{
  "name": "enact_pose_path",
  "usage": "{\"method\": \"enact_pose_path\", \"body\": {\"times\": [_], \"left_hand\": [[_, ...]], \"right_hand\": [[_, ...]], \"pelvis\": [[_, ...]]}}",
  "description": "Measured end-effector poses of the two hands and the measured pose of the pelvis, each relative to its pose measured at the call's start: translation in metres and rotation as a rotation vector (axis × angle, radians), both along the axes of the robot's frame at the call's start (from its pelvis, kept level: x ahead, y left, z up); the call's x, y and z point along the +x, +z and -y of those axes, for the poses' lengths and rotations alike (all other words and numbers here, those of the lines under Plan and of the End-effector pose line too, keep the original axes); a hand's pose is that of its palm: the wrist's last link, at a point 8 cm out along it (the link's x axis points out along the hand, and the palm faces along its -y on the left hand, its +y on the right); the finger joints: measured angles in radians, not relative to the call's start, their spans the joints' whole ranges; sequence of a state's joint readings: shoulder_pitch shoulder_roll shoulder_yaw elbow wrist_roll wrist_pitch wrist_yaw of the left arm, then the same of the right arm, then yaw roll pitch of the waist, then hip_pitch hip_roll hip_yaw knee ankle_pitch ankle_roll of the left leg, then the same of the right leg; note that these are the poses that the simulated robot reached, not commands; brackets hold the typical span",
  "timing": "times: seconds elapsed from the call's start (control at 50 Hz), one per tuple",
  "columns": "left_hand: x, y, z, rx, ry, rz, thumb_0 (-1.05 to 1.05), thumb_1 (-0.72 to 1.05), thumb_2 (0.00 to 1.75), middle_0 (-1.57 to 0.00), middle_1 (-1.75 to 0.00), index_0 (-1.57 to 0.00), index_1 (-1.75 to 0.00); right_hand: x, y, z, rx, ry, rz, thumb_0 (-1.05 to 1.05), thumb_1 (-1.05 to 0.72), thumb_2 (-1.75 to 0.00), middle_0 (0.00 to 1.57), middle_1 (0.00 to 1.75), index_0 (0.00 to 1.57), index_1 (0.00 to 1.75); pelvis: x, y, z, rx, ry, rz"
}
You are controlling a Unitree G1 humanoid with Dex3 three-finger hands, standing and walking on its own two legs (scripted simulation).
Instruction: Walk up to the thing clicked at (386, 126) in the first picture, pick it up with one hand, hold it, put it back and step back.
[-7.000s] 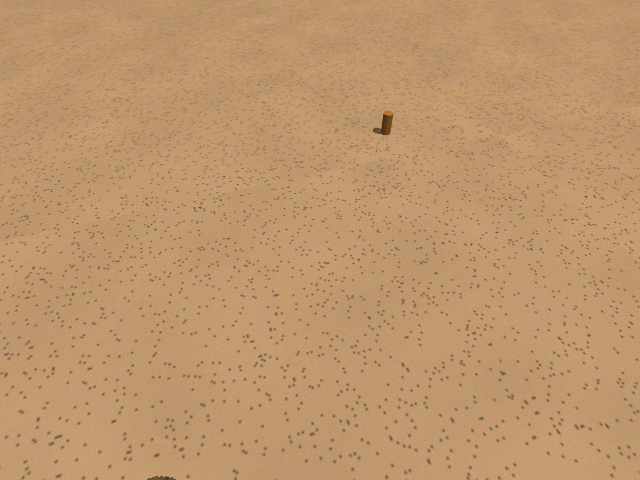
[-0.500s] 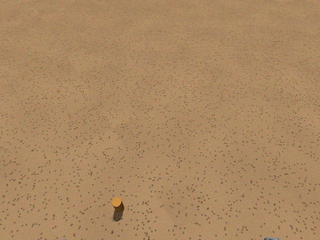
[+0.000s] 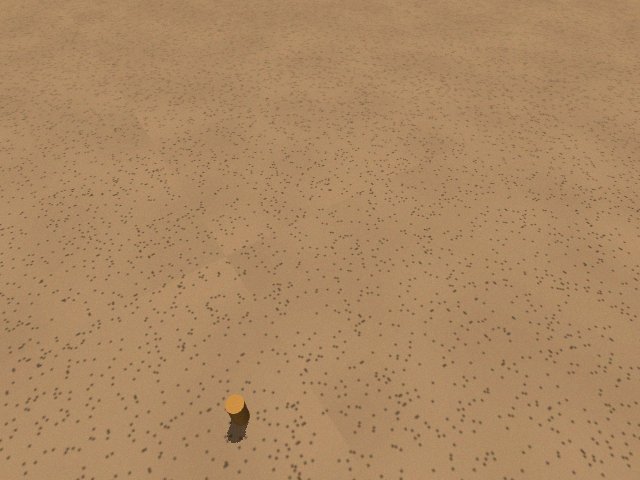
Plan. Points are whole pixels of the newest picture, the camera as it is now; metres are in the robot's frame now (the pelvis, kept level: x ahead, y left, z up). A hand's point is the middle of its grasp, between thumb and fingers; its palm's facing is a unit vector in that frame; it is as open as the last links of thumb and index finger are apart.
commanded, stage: walk up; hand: left
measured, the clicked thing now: (237, 410) +0.42 +0.24 -0.72
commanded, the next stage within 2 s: stand in 0.08 s
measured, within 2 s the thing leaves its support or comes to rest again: neither
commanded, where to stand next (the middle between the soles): +0.04 -0.03 m, yaw +2 degrees
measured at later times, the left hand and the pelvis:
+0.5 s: hand out of the picture +0.10 +0.25 -0.15, palm faces -0.01 -0.94 -0.34, open 7.3 cm; pelvis +0.02 +0.00 +0.00, yaw +0 degrees
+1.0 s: hand out of the picture +0.11 +0.24 -0.15, palm faces -0.03 -0.94 -0.34, open 7.3 cm; pelvis +0.02 -0.01 +0.00, yaw +0 degrees
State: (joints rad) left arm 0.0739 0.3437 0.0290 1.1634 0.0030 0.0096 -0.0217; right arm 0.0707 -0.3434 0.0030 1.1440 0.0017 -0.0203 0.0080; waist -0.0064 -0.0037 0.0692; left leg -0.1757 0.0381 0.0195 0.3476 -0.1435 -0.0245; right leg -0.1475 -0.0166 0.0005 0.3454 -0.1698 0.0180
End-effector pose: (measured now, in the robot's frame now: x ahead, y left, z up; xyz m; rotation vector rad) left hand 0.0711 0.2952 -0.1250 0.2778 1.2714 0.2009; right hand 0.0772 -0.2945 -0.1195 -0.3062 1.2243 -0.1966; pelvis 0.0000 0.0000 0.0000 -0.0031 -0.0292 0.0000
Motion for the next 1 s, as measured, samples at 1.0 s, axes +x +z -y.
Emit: {"method": "enact_pose_path", "body": {"times": [1.0], "left_hand": [[0.029, 0.009, 0.006, 0.028, -0.041, 0.054, 0.0, 0.91, 0.9, -0.2, -0.3, -0.21, -0.3]], "right_hand": [[0.017, 0.002, 0.011, 0.001, -0.007, -0.001, 0.01, -0.9, -0.9, 0.21, 0.3, 0.21, 0.3]], "pelvis": [[0.021, 0.002, 0.008, 0.004, 0.004, 0.011]]}}
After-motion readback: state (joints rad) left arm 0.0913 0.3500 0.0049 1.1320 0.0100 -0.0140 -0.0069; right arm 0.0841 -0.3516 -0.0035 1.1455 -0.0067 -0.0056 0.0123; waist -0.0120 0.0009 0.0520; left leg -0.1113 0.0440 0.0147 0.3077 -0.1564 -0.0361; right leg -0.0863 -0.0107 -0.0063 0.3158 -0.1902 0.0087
